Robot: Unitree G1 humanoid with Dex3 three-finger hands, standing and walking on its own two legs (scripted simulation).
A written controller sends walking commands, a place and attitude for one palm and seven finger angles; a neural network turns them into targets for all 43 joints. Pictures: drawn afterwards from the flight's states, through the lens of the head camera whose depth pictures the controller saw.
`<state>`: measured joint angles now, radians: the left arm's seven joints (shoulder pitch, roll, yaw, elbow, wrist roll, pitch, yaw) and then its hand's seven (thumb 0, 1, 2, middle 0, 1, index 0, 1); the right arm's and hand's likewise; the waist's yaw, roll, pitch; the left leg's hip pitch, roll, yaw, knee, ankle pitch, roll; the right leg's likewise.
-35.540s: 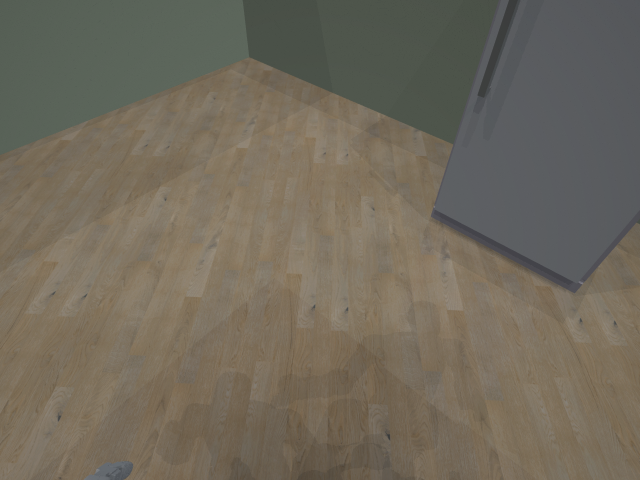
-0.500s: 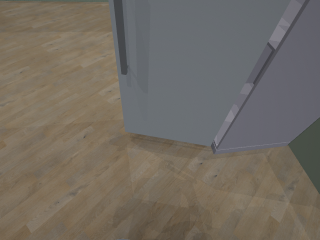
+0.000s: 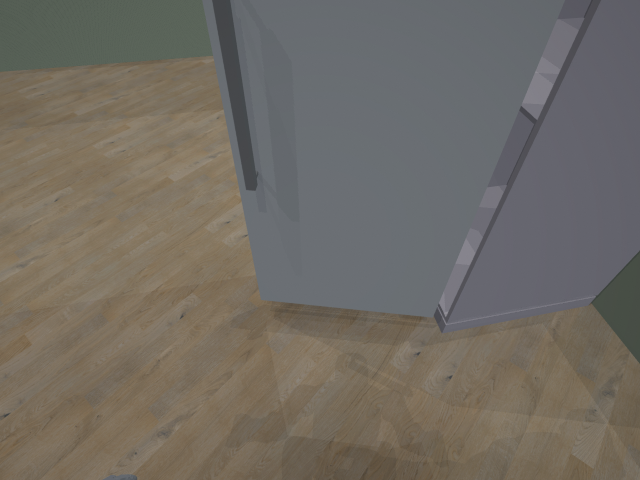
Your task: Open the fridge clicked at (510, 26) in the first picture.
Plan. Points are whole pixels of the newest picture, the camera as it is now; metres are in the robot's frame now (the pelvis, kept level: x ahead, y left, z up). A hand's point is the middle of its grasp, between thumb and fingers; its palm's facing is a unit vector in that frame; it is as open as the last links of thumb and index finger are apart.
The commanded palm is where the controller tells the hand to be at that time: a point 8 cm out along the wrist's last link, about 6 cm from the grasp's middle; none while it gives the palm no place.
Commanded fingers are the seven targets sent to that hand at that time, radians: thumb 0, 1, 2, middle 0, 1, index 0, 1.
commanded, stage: let the arm hang, fingers relaxed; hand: left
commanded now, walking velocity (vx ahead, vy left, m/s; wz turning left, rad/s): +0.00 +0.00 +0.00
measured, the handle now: (240, 97) +0.78 +0.20 +0.10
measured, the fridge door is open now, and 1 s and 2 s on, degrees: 72 72 72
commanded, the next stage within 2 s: look to check the result in 0.16 s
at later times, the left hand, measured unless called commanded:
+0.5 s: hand out of the picture +0.10 +0.23 -0.16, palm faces -0.04 -0.95 -0.32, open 7.4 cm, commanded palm none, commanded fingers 0.00 0.90 0.90 -0.20 -0.30 -0.20 -0.30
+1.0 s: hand out of the picture +0.13 +0.21 -0.16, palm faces -0.04 -0.94 -0.33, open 7.4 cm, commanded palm none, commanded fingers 0.00 0.90 0.90 -0.20 -0.30 -0.20 -0.30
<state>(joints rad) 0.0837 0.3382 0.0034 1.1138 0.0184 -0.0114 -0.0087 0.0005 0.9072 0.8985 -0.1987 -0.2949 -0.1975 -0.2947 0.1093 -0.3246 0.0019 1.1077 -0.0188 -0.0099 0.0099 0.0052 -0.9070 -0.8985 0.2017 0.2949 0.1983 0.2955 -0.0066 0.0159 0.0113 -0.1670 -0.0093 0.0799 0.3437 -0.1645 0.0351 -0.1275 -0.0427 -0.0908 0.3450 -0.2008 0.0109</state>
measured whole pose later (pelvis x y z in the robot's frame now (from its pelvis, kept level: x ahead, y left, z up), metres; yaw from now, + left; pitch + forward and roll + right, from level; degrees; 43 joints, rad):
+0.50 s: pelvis +0.03 -0.01 +0.00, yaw +0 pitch +0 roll +0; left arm 0.11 0.32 0.00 1.14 0.02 -0.01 0.00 0.00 0.91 0.90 -0.20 -0.30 -0.20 -0.30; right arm 0.10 -0.33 0.01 1.13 -0.02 -0.01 0.00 0.01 -0.91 -0.90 0.20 0.29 0.20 0.30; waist -0.01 0.00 0.04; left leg -0.13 0.00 0.08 0.31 -0.19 0.02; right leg -0.09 -0.03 -0.09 0.30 -0.22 0.00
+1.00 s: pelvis +0.04 -0.03 +0.00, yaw -1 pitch +0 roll +0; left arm 0.10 0.31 0.00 1.12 0.01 -0.02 0.00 0.00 0.90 0.90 -0.20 -0.30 -0.20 -0.30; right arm 0.10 -0.33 0.00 1.13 -0.02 -0.01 -0.01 0.01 -0.91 -0.90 0.20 0.29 0.20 0.30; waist -0.01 0.00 0.02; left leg -0.09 0.03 0.08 0.30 -0.20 -0.01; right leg -0.05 0.00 -0.09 0.29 -0.23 -0.02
